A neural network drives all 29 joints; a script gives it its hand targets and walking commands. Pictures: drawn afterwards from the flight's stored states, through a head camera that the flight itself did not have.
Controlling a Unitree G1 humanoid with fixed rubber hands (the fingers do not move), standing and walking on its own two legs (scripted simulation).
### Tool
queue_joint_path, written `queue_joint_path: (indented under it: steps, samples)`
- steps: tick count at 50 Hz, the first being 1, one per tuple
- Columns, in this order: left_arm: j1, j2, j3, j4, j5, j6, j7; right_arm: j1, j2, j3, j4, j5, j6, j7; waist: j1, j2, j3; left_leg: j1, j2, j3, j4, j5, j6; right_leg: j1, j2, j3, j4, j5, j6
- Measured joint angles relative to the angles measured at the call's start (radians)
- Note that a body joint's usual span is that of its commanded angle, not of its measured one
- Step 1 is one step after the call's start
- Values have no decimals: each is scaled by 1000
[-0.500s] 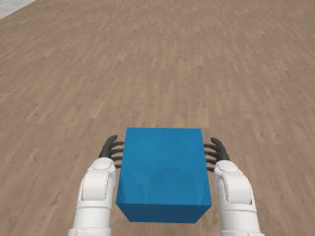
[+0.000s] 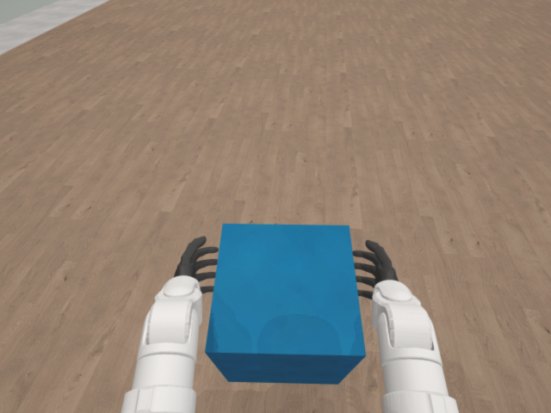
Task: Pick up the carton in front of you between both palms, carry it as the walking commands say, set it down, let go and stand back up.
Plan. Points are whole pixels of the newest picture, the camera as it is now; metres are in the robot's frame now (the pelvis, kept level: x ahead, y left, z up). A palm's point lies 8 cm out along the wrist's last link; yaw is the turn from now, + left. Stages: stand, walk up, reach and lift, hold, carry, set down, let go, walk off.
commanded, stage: carry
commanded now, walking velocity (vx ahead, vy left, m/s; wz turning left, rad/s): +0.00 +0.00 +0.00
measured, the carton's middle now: (284, 309) +0.32 +0.00 -0.07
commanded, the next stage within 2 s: hold in 1.12 s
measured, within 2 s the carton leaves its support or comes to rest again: neither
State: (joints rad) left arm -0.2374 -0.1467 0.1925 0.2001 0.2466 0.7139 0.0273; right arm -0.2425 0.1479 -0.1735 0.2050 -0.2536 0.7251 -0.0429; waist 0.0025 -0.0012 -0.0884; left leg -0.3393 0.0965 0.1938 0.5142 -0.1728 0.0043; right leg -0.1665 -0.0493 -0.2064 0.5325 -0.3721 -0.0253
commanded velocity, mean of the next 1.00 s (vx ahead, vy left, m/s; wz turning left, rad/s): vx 0.00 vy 0.00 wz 0.00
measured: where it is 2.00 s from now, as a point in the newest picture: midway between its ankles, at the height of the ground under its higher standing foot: outside the picture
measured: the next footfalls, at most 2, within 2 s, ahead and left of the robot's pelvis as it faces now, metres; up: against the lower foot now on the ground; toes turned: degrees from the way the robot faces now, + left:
none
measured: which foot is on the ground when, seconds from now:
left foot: down 0.00-1.00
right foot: down 0.00-1.00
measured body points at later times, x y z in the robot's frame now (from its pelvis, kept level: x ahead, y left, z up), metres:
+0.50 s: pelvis -0.02 -0.01 +0.00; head -0.04 -0.01 +0.45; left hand +0.29 +0.14 +0.03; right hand +0.29 -0.16 +0.03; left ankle +0.06 +0.12 -0.73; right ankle -0.05 -0.08 -0.73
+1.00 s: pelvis -0.02 -0.02 +0.00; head -0.04 -0.03 +0.45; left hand +0.28 +0.13 +0.03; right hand +0.28 -0.17 +0.03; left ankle +0.06 +0.12 -0.73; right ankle -0.05 -0.08 -0.73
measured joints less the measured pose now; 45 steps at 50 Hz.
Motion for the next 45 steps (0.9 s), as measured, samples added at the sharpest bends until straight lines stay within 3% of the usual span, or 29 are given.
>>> queue_joint_path:
  steps: [45]
  samples:
    - [7,1,-9,-18,-2,10,3,8,-2,11,-19,1,12,-7,-2,0,20,-28,28,-9,-6,41,-26,-46,18,-15,38,3,-35]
